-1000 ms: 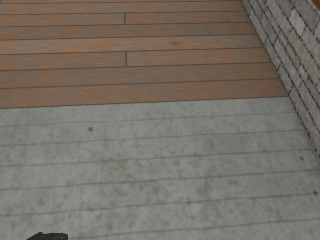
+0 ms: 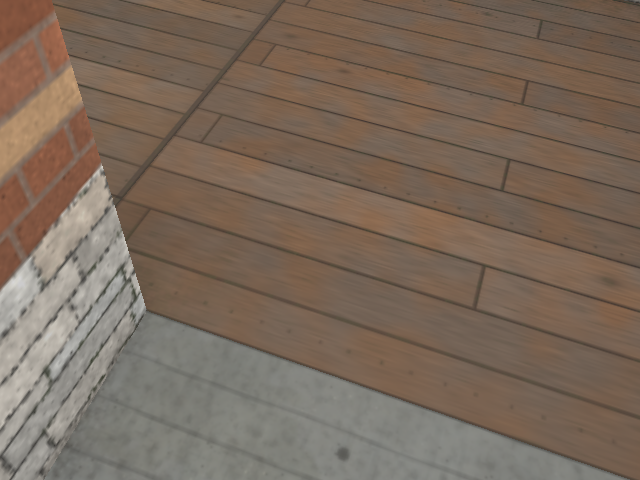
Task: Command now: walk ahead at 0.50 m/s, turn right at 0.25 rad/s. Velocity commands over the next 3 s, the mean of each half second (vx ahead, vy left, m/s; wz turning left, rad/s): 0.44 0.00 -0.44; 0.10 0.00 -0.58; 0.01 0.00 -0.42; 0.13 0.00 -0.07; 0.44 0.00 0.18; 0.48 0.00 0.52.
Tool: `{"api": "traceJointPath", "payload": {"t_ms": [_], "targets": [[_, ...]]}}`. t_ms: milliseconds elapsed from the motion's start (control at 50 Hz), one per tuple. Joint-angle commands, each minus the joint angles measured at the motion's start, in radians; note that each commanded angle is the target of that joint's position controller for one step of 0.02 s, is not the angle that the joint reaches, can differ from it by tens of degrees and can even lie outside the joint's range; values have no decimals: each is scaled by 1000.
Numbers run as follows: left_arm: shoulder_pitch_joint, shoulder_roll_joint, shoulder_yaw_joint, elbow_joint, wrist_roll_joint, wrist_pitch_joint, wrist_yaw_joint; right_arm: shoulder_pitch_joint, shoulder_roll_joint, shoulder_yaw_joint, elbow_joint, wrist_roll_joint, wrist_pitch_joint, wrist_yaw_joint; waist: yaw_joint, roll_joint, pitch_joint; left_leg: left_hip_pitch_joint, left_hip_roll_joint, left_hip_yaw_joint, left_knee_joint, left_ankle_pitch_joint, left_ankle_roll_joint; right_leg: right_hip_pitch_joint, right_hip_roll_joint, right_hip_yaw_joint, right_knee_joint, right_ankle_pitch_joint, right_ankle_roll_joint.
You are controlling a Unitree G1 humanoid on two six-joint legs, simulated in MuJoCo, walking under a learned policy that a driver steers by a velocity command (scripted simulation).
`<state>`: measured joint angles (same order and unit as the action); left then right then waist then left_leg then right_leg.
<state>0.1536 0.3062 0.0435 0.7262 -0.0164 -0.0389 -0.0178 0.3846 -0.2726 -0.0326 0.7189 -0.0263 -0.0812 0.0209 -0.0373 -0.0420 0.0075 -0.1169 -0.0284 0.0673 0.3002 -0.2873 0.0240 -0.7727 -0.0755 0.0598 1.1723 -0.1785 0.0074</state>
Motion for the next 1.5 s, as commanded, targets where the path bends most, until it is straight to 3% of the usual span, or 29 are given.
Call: {"api": "traceJointPath", "payload": {"t_ms": [20,160,240,260,280,300,320,340,360,440,520,620,700,720,740,760,780,800,880,1000,1120,1140,1180,1200,1220,1260,1300,1360,1500], "targets": [[-40,37,10,-77,8,0,-7,-27,-135,-35,-48,-2,-20,-14,6,103,23,50,279,-89,-149,274,168,-87,-2,42,-87,117,3],[-200,-28,-14,-184,7,-11,-54,10,-177,-45,19,11,22,-24,-59,118,93,196,311,47,-116,527,123,-97,31,-129,-305,40,-35],[54,63,35,-172,0,6,-53,-70,-238,-59,16,40,34,-45,136,228,-111,186,301,122,276,1293,76,359,175,-230,-439,-111,-136],[206,137,71,-141,-6,14,-40,-75,-245,-60,8,45,29,-51,216,173,-192,71,253,128,486,1136,40,635,185,-171,-580,12,-169],[295,221,88,-109,-15,27,-18,-37,-121,-23,-19,-4,14,-48,186,-53,-249,-245,164,91,802,217,2,946,-14,165,-601,68,-225],[277,300,90,-154,-2,11,-15,28,-38,7,-72,-9,-30,-25,96,-224,-438,-596,-36,-117,1141,-307,-46,1216,-253,791,-744,1,-462],[281,208,79,-151,6,-5,-16,-92,-158,-23,-70,33,-63,-3,176,-44,-437,-708,3,-251,1226,-186,-35,1167,-255,871,-873,-262,-438],[244,162,64,-145,7,-13,-9,-192,-160,-24,-106,69,-76,-3,165,-4,-232,-746,48,-212,1189,-118,-27,1005,-222,694,-880,-187,-381],[172,132,53,-152,9,-20,-8,-214,-139,-17,-113,48,-78,-15,102,97,-126,-694,92,-197,1105,-57,-26,824,-174,553,-873,10,-332],[80,87,36,-161,13,-18,12,-173,-128,-30,-100,9,-19,-31,-1,25,-49,-521,121,-141,966,-33,-72,531,-51,243,-887,510,-292],[128,124,47,-131,5,15,44,-268,-69,-12,-123,-1,12,-44,20,-14,-70,-503,56,-79,730,103,-123,486,35,141,-831,657,-233],[176,165,65,-121,3,61,67,-430,-76,-11,-140,12,25,-30,101,-70,-125,-454,-6,-94,434,194,-125,594,6,232,-748,539,-168],[100,140,66,-139,-9,62,60,-324,-145,-58,-107,7,6,-37,26,-158,-118,-258,-20,-115,196,194,-62,650,15,343,-660,418,-142],[78,100,55,-159,-8,47,58,-274,-189,-72,-111,7,4,-42,2,-120,-169,-88,65,-169,134,352,-10,600,52,320,-558,355,-104],[204,36,37,-160,23,44,56,-249,-262,-84,-124,-7,9,-51,66,126,-306,182,333,-419,182,719,121,466,156,229,-309,-146,-45],[311,59,34,-154,8,42,54,-202,-232,-79,-102,-9,33,-50,85,341,-399,318,537,-741,107,721,313,249,233,151,-71,-603,7],[294,133,53,-127,-5,46,53,-243,-174,-65,-109,4,40,-52,84,261,-319,215,527,-773,58,462,321,161,150,125,55,-511,37],[167,168,67,-138,-9,61,61,-270,-106,-48,-119,2,47,-61,50,173,-207,111,428,-589,46,336,265,142,115,89,103,-419,52],[176,97,62,-131,-11,112,70,-360,-79,-38,-92,3,64,-78,81,188,-74,-125,214,-166,-7,267,151,274,91,-15,30,-234,77],[92,49,31,-180,6,114,44,-331,-164,-78,-46,10,67,-86,40,210,-98,-97,305,-101,-19,242,211,380,10,-48,-300,-231,64],[152,87,60,-137,-2,133,25,-346,-180,-88,-45,36,85,-67,92,146,-95,-168,322,-50,64,35,118,582,25,-108,-603,-117,-36],[191,107,72,-107,-5,132,25,-324,-132,-77,-23,33,89,-62,98,76,-80,-223,267,11,189,-13,62,642,46,-84,-679,-80,-71],[169,223,80,-155,-16,115,49,-243,-48,-56,-34,-38,97,-46,9,-315,-34,-643,61,69,731,-426,-101,772,-255,392,-742,444,-238],[161,258,96,-180,33,89,33,-336,-107,-75,-83,-11,88,-62,109,-285,-144,-626,40,-73,845,-403,-89,648,-329,492,-866,213,-355],[81,232,89,-182,35,67,22,-388,-141,-88,-88,19,93,-81,80,-177,-65,-623,59,-106,906,-291,-70,597,-260,410,-900,70,-293],[-28,128,52,-189,7,52,30,-305,-122,-91,-28,15,104,-98,25,-109,-63,-594,67,-113,949,-140,-73,588,-167,264,-850,169,-205],[-34,88,30,-193,13,45,39,-256,-116,-86,-14,8,99,-95,14,-81,-113,-547,62,-103,978,-69,-89,637,-140,193,-814,331,-206],[-1,78,19,-169,20,45,39,-260,-78,-61,-19,30,101,-82,41,-62,-119,-523,77,-109,848,-51,-94,701,-149,195,-817,304,-225],[-28,92,19,-117,12,46,17,-241,-79,-44,-16,27,102,-53,67,-113,-28,-273,78,-69,430,-144,-75,602,-137,237,-836,86,-226]]}}
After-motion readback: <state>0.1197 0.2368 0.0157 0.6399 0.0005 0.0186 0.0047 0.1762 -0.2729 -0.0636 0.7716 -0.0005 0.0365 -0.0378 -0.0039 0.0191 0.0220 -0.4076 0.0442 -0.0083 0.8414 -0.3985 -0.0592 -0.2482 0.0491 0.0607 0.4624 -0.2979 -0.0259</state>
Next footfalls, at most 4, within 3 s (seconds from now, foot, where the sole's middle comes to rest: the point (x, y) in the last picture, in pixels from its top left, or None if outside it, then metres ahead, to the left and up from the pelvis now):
0.26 right None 0.33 -0.14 -0.75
0.72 left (329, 427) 0.59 -0.04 -0.73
1.14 right None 0.37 -0.21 -0.75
1.56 left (326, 455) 0.53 -0.03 -0.74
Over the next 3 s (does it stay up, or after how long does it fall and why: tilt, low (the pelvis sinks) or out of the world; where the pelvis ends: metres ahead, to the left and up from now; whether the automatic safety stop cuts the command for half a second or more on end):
stays up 0.85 -0.47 0.04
